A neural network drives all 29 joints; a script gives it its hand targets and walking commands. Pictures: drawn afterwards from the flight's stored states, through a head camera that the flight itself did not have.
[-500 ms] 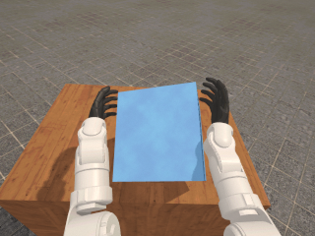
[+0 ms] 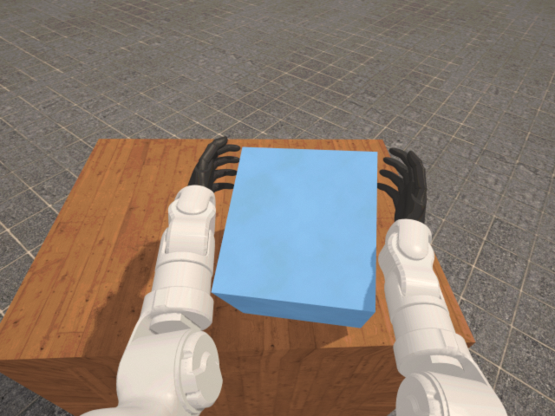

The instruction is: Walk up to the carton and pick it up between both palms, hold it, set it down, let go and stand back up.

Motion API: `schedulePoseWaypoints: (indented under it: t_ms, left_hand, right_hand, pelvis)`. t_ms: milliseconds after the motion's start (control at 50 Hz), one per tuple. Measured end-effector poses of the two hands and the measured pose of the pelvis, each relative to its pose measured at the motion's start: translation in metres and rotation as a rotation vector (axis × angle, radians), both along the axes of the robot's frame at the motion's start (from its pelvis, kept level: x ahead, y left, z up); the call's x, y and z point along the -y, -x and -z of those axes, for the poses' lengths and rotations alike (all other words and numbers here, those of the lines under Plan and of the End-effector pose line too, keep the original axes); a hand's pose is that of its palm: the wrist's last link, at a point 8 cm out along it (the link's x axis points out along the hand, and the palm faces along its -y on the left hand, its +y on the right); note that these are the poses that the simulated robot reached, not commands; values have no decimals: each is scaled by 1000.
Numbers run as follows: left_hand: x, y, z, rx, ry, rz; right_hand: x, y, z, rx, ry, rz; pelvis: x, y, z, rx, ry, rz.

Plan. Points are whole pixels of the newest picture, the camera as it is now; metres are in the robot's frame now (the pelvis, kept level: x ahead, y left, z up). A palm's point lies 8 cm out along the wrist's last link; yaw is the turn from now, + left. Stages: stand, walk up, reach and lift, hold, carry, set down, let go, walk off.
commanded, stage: set down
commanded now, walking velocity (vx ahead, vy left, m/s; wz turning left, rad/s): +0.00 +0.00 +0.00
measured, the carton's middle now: (303, 240) +0.38 -0.06 +0.04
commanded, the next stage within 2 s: none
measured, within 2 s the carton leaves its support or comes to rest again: rests again in 1.10 s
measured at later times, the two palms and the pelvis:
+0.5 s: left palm (202, 183) +0.46 +0.09 +0.11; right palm (396, 200) +0.38 -0.19 +0.13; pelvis +0.02 +0.00 +0.00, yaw +0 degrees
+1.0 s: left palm (198, 186) +0.48 +0.10 +0.09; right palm (376, 221) +0.38 -0.18 +0.08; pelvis +0.03 +0.00 +0.00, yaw +0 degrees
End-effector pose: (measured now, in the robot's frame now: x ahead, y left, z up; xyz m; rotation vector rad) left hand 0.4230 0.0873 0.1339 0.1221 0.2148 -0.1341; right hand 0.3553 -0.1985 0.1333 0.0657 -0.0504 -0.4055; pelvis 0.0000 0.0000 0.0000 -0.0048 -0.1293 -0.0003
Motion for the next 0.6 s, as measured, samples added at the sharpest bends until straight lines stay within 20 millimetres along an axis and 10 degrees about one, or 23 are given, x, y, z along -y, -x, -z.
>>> schedulePoseWaypoints:
  t_ms: [340, 600]
  left_hand:
    - [-18, -27, 20, -26, 28, 22]
    - [8, -40, 27, -57, 34, 114]
  right_hand:
    - [-19, -26, -9, -16, 30, -10]
    - [3, -14, 12, -65, 14, 77]
  pelvis:
    - [7, -25, 0, -13, 3, -11]
    - [-2, -20, 0, -44, 3, 20]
